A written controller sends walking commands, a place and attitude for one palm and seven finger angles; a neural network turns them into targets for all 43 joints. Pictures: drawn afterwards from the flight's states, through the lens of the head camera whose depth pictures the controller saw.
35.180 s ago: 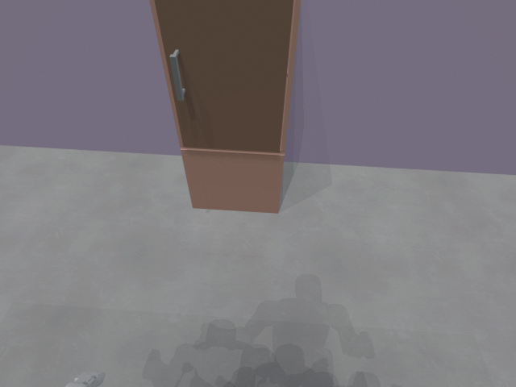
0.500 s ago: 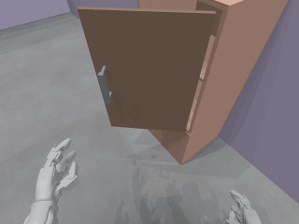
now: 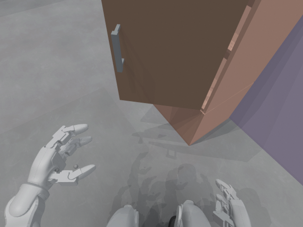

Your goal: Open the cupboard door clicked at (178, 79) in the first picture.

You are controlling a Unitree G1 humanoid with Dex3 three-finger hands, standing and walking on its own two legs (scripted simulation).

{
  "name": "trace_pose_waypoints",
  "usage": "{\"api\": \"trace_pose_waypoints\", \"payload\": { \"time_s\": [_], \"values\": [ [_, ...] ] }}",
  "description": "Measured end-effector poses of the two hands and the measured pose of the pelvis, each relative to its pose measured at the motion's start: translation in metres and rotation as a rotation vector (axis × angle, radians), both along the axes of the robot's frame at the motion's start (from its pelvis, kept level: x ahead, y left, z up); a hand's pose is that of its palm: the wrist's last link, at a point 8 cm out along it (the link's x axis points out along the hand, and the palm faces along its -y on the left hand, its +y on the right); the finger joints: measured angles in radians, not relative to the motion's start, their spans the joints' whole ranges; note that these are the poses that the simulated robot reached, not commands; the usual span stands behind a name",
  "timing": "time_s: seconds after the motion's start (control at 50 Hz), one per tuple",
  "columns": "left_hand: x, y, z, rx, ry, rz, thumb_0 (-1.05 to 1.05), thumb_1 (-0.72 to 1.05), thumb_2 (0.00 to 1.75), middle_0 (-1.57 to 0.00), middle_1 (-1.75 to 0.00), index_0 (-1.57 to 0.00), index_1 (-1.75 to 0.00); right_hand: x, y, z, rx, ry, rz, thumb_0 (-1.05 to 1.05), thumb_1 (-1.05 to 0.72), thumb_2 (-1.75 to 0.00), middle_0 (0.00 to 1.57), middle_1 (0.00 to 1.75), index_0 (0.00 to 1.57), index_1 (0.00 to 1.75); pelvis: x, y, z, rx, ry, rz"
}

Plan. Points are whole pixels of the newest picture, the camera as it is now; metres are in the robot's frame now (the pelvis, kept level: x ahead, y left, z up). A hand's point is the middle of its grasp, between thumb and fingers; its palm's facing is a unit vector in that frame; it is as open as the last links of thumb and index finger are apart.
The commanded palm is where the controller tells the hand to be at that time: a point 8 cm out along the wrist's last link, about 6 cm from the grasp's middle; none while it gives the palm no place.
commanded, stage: raise the hand with hooked fingers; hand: left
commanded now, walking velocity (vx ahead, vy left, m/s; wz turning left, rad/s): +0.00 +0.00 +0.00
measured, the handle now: (119, 49) +0.64 +0.15 +0.06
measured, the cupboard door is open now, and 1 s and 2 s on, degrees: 47 47 47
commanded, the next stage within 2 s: move the hooked fingers beside the handle in 1.36 s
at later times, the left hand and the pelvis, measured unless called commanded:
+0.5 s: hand (46, 150) +0.27 +0.26 +0.07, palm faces -0.04 -1.00 -0.07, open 13.4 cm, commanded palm +0.25 +0.31 +0.06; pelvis +0.02 +0.01 +0.01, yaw +1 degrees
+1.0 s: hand (44, 133) +0.31 +0.27 +0.08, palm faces -0.09 -0.99 -0.06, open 14.0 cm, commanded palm +0.28 +0.32 +0.08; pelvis +0.02 +0.00 +0.02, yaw +0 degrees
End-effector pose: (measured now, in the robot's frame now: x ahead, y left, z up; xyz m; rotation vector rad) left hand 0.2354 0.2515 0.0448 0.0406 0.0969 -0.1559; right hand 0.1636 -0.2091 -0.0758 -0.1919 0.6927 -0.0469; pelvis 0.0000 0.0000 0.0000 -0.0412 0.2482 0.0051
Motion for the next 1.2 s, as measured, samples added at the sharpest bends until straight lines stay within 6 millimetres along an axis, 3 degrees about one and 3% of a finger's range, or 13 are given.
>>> {"api": "trace_pose_waypoints", "payload": {
  "time_s": [0.08,0.16,0.32,0.5,0.6,0.68,0.82,0.92,1.06,1.2],
  "values": [
    [-0.005,0.017,0.000,-0.008,0.037,0.076,0.01,0.14,0.57,-0.26,-0.79,-0.26,-0.79,-0.017,-0.004,0.005,-0.022,0.033,-0.030,0.02,-0.90,-0.90,0.20,0.30,0.20,0.30,0.002,0.005,0.006,0.006,0.001,-0.010],
    [-0.011,0.033,0.006,0.021,-0.020,0.136,0.01,0.05,0.53,-0.26,-0.85,-0.26,-0.85,-0.020,-0.014,0.010,-0.080,0.043,-0.013,0.02,-0.90,-0.90,0.20,0.30,0.20,0.30,0.004,0.009,0.006,-0.001,0.004,0.003],
    [0.001,0.041,0.002,0.036,-0.028,0.066,0.00,-0.14,0.45,-0.27,-0.97,-0.28,-0.97,0.004,-0.029,0.022,-0.160,0.000,0.006,0.02,-0.91,-0.90,0.20,0.30,0.20,0.30,0.008,0.012,0.004,-0.015,0.005,0.024],
    [0.018,0.065,0.025,0.029,-0.064,0.111,0.00,-0.35,0.36,-0.29,-1.10,-0.29,-1.10,0.032,-0.018,0.041,-0.140,-0.060,0.034,0.02,-0.91,-0.90,0.20,0.30,0.20,0.30,0.020,0.010,0.014,-0.022,-0.002,0.025],
    [0.027,0.073,0.021,0.027,-0.025,0.111,0.00,-0.43,0.33,-0.29,-1.16,-0.30,-1.16,0.037,-0.013,0.038,-0.122,-0.044,0.055,0.01,-0.91,-0.90,0.20,0.30,0.20,0.30,0.023,0.009,0.015,-0.023,0.002,0.028],
    [0.035,0.072,0.021,0.030,0.000,0.083,-0.01,-0.47,0.31,-0.30,-1.18,-0.30,-1.18,0.034,-0.014,0.034,-0.117,-0.020,0.051,0.01,-0.91,-0.90,0.20,0.30,0.20,0.30,0.025,0.008,0.016,-0.023,0.004,0.025],
    [0.048,0.084,0.040,0.038,-0.075,0.106,-0.01,-0.49,0.30,-0.30,-1.20,-0.30,-1.20,0.020,-0.023,0.030,-0.120,0.028,0.028,0.02,-0.91,-0.90,0.20,0.30,0.20,0.30,0.026,0.003,0.019,-0.019,0.001,0.019],
    [0.057,0.089,0.038,0.024,-0.034,0.107,-0.01,-0.50,0.30,-0.30,-1.20,-0.30,-1.20,0.009,-0.033,0.028,-0.126,0.060,0.005,0.02,-0.91,-0.90,0.20,0.30,0.20,0.30,0.025,0.001,0.020,-0.015,0.004,0.017],
    [0.055,0.073,0.037,0.023,-0.032,0.057,-0.01,-0.50,0.30,-0.30,-1.20,-0.30,-1.20,-0.002,-0.044,0.032,-0.130,0.062,-0.015,0.02,-0.91,-0.90,0.20,0.30,0.20,0.30,0.023,-0.002,0.023,-0.006,0.004,0.004],
    [0.050,0.074,0.032,0.007,-0.046,0.111,-0.01,-0.50,0.30,-0.30,-1.20,-0.30,-1.20,-0.005,-0.048,0.032,-0.136,0.063,-0.015,0.02,-0.91,-0.90,0.20,0.30,0.20,0.30,0.019,-0.007,0.021,-0.004,-0.003,0.008]
  ]
}}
